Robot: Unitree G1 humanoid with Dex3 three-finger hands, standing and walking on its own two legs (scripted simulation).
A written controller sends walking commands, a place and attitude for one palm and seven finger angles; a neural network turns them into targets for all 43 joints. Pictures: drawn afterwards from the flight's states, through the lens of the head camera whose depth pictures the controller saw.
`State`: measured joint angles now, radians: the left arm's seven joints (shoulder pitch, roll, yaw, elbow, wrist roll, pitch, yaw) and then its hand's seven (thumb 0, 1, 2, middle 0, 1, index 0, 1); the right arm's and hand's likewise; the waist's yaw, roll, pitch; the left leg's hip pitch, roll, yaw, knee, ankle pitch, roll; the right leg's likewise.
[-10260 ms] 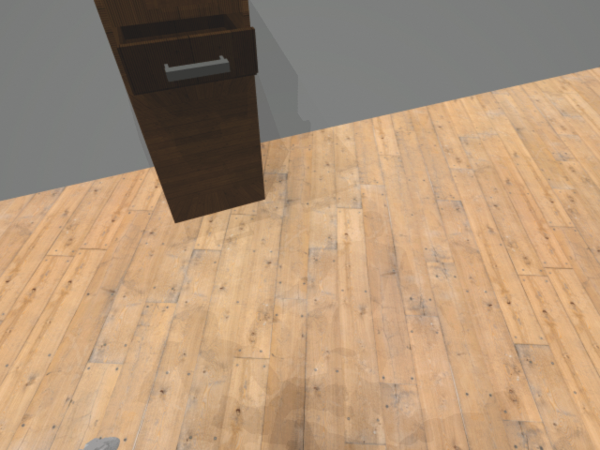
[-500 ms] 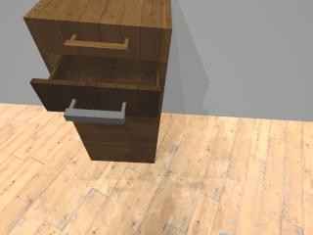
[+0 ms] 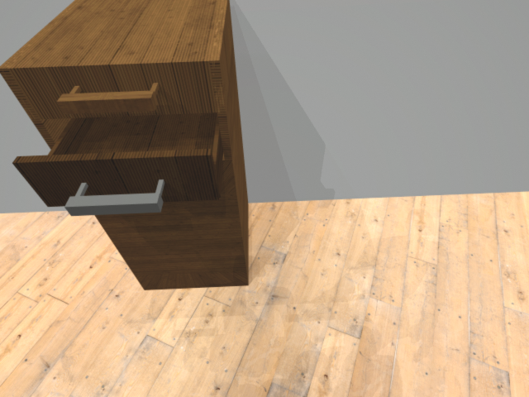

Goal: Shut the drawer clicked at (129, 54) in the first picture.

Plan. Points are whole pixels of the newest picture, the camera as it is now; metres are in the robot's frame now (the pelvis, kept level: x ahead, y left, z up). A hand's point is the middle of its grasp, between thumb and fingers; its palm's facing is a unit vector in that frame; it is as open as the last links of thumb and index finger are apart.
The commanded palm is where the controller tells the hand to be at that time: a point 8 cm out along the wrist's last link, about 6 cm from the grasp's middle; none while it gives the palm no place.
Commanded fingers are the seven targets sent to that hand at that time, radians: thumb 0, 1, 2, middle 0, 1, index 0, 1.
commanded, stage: come to a stop and stand still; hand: left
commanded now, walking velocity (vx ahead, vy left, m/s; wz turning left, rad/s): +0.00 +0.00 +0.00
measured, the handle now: (118, 195) +0.48 +0.32 +0.00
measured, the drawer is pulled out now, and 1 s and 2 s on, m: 0.14 0.14 0.14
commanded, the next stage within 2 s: look again from close up in 0.36 s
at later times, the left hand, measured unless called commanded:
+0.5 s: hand out of the picture -0.04 +0.15 -0.17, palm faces +0.05 -0.99 -0.16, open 7.4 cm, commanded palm none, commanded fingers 0.00 0.90 0.90 -0.20 -0.30 -0.20 -0.30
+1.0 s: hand out of the picture +0.02 +0.21 -0.17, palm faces +0.01 -0.98 -0.22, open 7.4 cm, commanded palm none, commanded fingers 0.00 0.90 0.90 -0.20 -0.30 -0.20 -0.30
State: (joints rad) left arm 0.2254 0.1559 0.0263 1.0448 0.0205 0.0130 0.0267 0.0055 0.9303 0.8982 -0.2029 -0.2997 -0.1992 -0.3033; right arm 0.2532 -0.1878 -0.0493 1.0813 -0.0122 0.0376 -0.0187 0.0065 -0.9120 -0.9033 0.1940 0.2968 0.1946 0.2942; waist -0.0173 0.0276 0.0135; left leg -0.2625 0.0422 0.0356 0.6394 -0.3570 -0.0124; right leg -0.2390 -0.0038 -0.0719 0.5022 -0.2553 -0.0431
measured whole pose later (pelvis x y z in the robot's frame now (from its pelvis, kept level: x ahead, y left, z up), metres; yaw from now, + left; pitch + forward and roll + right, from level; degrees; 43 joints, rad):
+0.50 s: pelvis -0.01 +0.00 +0.00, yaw +0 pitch +0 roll -1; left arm 0.32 0.11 0.00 1.15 0.01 -0.01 0.04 0.00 0.91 0.90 -0.20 -0.30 -0.20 -0.30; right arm 0.33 -0.12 -0.01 1.14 -0.01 0.00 -0.02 0.01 -0.91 -0.90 0.20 0.30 0.20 0.29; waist 0.00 0.01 0.02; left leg -0.20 0.06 0.03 0.46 -0.27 -0.03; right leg -0.22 0.02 -0.08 0.40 -0.19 -0.04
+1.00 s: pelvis +0.00 +0.04 +0.00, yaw -1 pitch -1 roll +1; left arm 0.27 0.15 0.00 1.11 0.01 -0.02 0.04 0.00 0.91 0.90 -0.20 -0.30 -0.20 -0.30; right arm 0.32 -0.15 0.02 1.11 -0.02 -0.03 -0.03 0.01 -0.92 -0.90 0.20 0.30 0.20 0.29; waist -0.01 0.02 0.01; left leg -0.13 -0.02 0.06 0.45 -0.29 0.03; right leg -0.21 -0.05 -0.04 0.49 -0.25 0.01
